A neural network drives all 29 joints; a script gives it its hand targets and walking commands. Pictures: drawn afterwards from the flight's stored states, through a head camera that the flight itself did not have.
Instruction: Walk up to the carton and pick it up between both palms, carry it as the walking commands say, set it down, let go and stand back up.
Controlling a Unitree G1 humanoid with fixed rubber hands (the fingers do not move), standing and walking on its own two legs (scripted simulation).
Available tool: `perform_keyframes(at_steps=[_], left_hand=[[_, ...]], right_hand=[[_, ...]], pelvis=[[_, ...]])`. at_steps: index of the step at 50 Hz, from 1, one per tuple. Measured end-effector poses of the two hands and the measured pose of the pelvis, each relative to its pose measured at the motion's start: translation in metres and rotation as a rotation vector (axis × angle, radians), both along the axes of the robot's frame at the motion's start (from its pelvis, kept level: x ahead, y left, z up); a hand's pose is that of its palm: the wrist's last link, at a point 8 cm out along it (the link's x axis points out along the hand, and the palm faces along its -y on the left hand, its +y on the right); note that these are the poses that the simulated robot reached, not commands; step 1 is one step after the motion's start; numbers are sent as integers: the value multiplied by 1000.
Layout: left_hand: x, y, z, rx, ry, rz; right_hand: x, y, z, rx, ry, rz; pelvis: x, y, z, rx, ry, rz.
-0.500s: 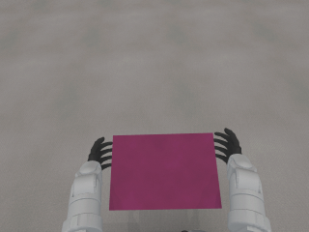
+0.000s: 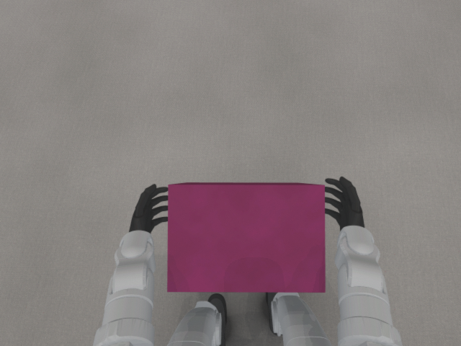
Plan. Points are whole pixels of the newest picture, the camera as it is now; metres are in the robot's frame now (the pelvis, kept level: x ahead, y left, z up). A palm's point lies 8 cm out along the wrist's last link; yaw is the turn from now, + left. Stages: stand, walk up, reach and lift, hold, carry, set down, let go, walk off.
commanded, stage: set down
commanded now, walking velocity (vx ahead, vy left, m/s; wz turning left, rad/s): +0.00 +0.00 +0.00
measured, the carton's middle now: (244, 227) +0.32 +0.00 -0.21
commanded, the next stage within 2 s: none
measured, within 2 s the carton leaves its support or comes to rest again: neither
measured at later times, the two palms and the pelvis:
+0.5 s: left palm (153, 214) +0.34 +0.18 -0.15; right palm (336, 213) +0.33 -0.19 -0.16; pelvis -0.07 -0.01 -0.09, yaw +3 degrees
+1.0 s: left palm (163, 200) +0.39 +0.19 -0.24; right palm (318, 203) +0.37 -0.18 -0.25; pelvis -0.04 +0.00 -0.14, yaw +4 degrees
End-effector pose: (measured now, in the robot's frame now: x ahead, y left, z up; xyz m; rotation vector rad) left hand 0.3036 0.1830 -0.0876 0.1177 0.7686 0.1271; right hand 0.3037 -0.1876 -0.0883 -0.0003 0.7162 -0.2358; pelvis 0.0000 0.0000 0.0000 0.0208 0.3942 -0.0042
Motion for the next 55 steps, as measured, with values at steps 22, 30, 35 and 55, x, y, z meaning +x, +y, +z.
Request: perform_keyframes(at_steps=[22,30,35,55], left_hand=[[36,-6,-45,-101,-69,25],[44,12,-80,-88,6,23],[64,14,-100,-54,-3,-12],[76,6,-169,-22,-12,-32]], right_hand=[[25,-9,-58,90,-65,-64],[37,6,-97,106,13,-36],[52,9,-120,81,14,-30],[59,4,-175,52,-3,-39]], pelvis=[[-73,-12,-87,29,112,33],[-60,-10,-102,26,185,47],[-49,-5,-113,19,275,51],[-46,2,-155,-1,473,74]])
